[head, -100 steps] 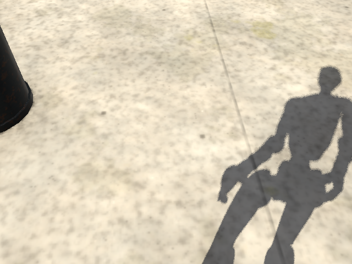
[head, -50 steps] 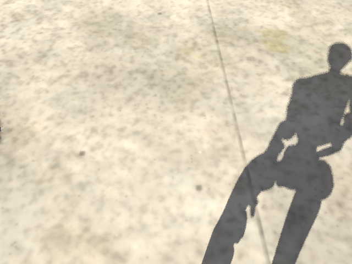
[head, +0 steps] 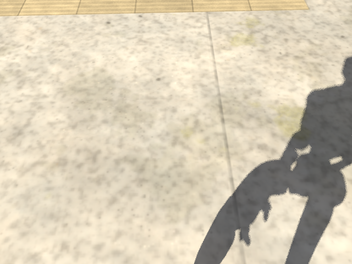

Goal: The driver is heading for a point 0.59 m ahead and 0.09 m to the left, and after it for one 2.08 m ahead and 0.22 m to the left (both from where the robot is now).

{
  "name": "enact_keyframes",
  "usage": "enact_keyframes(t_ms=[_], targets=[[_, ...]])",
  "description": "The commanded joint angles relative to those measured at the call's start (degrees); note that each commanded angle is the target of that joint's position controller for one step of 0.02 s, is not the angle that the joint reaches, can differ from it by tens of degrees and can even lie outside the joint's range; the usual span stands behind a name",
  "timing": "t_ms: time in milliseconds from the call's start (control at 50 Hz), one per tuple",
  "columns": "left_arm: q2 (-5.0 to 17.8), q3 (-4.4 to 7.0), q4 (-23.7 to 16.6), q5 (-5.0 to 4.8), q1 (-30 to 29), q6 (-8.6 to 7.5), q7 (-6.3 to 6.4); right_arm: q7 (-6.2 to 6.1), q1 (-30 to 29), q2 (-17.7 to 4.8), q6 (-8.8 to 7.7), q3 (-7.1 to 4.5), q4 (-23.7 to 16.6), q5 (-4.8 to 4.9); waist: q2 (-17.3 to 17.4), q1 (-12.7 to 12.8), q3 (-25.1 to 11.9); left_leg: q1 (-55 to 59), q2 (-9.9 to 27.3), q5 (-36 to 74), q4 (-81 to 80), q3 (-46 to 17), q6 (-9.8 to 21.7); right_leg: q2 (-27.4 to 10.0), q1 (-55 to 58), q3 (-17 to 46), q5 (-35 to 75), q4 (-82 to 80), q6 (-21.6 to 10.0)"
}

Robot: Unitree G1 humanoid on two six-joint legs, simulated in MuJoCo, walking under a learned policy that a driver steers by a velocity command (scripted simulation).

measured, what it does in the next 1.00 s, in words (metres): walks ahead: left foot, then right foot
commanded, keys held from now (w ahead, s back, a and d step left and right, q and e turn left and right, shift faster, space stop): w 0.28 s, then no key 0.72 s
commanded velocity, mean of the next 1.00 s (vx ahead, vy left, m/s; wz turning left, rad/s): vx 0.25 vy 0.00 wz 0.00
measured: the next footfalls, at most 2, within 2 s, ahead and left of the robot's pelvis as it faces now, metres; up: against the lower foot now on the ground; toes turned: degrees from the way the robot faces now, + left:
left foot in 0.10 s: +0.23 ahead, +0.10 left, +0.00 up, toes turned +4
right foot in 0.60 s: +0.43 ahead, -0.06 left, +0.00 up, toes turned -2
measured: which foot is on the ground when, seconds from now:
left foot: up 0.00-0.08, down 0.10-0.60, up 0.62-0.90, down 0.92-1.00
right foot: down 0.00-0.10, up 0.12-0.58, down 0.60-1.00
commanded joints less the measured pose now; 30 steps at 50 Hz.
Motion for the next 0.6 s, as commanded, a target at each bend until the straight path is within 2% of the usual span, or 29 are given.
enact_keyframes(t_ms=[20, 60, 80, 100, 120, 140, 160, 180, 200, 240, 280, 320, 360, 400, 480, 520, 560, 580, 600], targets=[[8.4, 1.49, -0.2, 0.53, 4.2, -0.10, 0.82, -0.18, -5.9, -4.0, -1.27, -0.75, -4.9, 0.06, -5.6, -1.1, 4.2, -2.4, -1.5, -3.7, -3.5, 0.9, 1.8, -18.5, 2.5, 7.5, 34.8, 1.7, -6.5], [9.2, 1.72, -0.2, 0.65, 2.1, 0.00, 1.07, -0.64, -1.1, -4.7, -1.87, -1.29, -3.7, 0.08, -6.0, -3.8, 1.8, 6.1, -4.2, -8.2, -6.3, 2.2, 3.8, -18.3, 2.6, 5.9, 48.0, 8.2, -5.3], [9.6, 1.83, -0.2, 0.57, 1.3, 0.15, 1.00, -1.08, 5.6, -5.5, -2.26, -1.90, -1.5, 0.02, -5.9, -6.5, -1.5, 14.1, -6.2, -8.6, -8.6, 3.0, 5.0, -17.4, 1.8, 5.1, 53.5, 15.8, -4.6], [9.4, 1.71, -0.5, 0.18, 0.3, 0.23, 0.85, -1.65, 15.6, -7.1, -2.84, -2.83, 1.9, -0.57, -4.3, -10.5, -6.7, 27.4, -5.6, -5.9, -11.2, 1.9, 6.7, -15.2, -3.8, 3.2, 49.6, 26.9, -3.4], [7.6, 1.09, -2.6, -0.41, -0.1, 0.06, 0.66, -2.31, 26.1, -12.1, -3.22, -4.26, 3.8, -2.04, 1.1, -13.7, -14.2, 42.6, 7.5, -10.0, -11.6, -12.6, 10.0, -12.0, -16.3, 1.0, 28.9, 44.4, -2.3], [2.8, 0.54, -2.6, -2.33, 7.0, 0.24, 0.02, -1.91, 27.1, -15.8, -2.70, -5.22, 4.0, -1.98, 12.9, -9.9, -19.7, 54.7, 21.7, -12.2, -18.8, -40.4, 18.8, -0.7, -36.3, 0.2, -15.2, 64.5, -0.2], [8.3, 1.97, -2.7, -0.60, 1.5, 0.54, 0.24, -1.42, 22.0, -12.5, -2.05, -4.74, 3.4, 0.29, 2.5, -9.0, -13.7, 48.7, 18.2, -17.0, -21.8, -39.0, 16.5, -4.2, -41.6, 7.3, -12.1, 67.2, -1.2], [8.1, 2.15, -4.6, -0.41, -3.7, 0.26, -0.08, -1.21, 15.9, -9.4, -2.17, -3.80, 2.4, 0.73, 1.3, -7.0, -6.0, 40.2, 16.2, -15.3, -23.5, -30.0, 14.4, -6.6, -42.5, 7.2, -6.1, 64.9, -1.3], [7.1, 2.09, -5.0, -0.33, -5.9, 0.15, -0.22, -0.97, 13.3, -6.5, -2.62, -3.08, 2.4, 0.47, -0.9, -5.4, -2.5, 33.6, 13.7, -9.2, -25.6, -24.4, 12.7, -8.3, -40.2, 6.9, -2.7, 61.8, -1.1], [4.9, 1.94, -4.5, 0.96, -4.8, 1.56, -0.80, -1.39, 13.5, -3.3, -3.33, -2.03, 3.9, 0.56, 0.5, -2.4, -1.0, 26.6, 9.3, -3.1, -27.7, -16.4, 9.7, -10.2, -34.8, 6.5, -0.7, 57.1, 0.2], [4.0, 1.99, -4.8, 1.20, -5.2, 2.61, -1.38, -1.63, 17.0, -4.0, -4.18, -1.99, 5.5, 0.68, 0.7, -1.6, -0.9, 25.3, 8.2, 2.2, -28.6, -13.4, 9.6, -10.2, -34.1, 5.3, 0.2, 54.9, 1.2], [4.1, 2.08, -5.7, 1.18, -8.1, 3.28, -1.38, -1.81, 18.8, -5.4, -4.59, -2.00, 6.4, 0.66, 0.3, -1.2, 1.0, 24.6, 7.8, 15.5, -28.3, -9.8, 9.7, -10.2, -36.1, 3.9, 2.4, 51.9, 2.4], [3.9, 1.85, -6.8, 0.88, -11.6, 3.52, -1.10, -1.83, 20.5, -5.5, -4.48, -1.61, 7.1, 0.48, 0.9, -1.4, 1.3, 24.9, 6.5, 29.2, -26.3, -5.7, 8.7, -9.9, -36.8, 2.4, 5.4, 46.7, 3.4], [3.3, 1.31, -7.8, 0.25, -15.3, 3.45, -0.89, -1.89, 21.2, -5.0, -4.10, -1.09, 7.5, 0.46, 2.3, -2.1, 0.8, 24.7, 4.5, 34.4, -24.9, -2.5, 7.1, -8.8, -34.4, 0.9, 8.7, 39.2, 3.6], [3.4, 0.60, -8.1, -0.28, -19.4, 3.34, -0.03, -2.48, 24.6, -4.8, -3.34, -0.54, 9.1, 0.33, 4.1, -4.5, -0.7, 29.5, 4.7, 36.6, -21.9, -1.8, 6.0, -6.5, -30.5, -0.5, 12.8, 29.9, 2.7], [4.1, 0.63, -7.6, -0.08, -19.2, 3.01, 0.52, -2.88, 24.7, -4.6, -2.86, -0.40, 9.6, 0.02, 4.3, -4.5, -0.7, 31.7, 6.1, 36.4, -19.1, -2.9, 6.7, -6.0, -28.9, 0.1, 10.3, 27.1, 1.7], [4.9, 0.96, -6.1, 0.09, -15.9, 2.40, 1.07, -3.33, 23.6, -4.7, -2.53, -0.43, 9.9, 0.05, 3.7, -3.1, -0.9, 33.2, 6.9, 36.1, -14.2, -4.5, 6.4, -5.1, -25.0, 0.6, 8.4, 21.7, 0.3], [4.9, 1.14, -4.5, 0.26, -11.8, 1.73, 1.35, -3.47, 22.7, -4.8, -2.39, -0.50, 10.0, 0.46, 1.9, -0.9, -1.7, 32.9, 5.7, 33.6, -9.1, -4.2, 5.1, -4.9, -19.8, 0.8, 13.8, 14.7, -0.4], [7.5, 1.72, -3.1, 0.70, -7.7, 0.78, 1.59, -3.52, 24.1, -4.6, -2.57, -0.44, 9.9, 0.74, -1.6, -0.3, -4.9, 29.5, 3.3, 23.6, -2.8, -3.4, 3.1, -9.5, -11.2, 4.9, 33.2, 13.2, -1.2]])
Keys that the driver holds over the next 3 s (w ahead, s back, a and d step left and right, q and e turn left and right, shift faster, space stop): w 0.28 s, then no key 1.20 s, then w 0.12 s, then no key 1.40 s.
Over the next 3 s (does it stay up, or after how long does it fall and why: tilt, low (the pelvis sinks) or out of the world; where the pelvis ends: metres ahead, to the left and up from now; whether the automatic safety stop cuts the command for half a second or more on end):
stays up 0.37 0.03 0.00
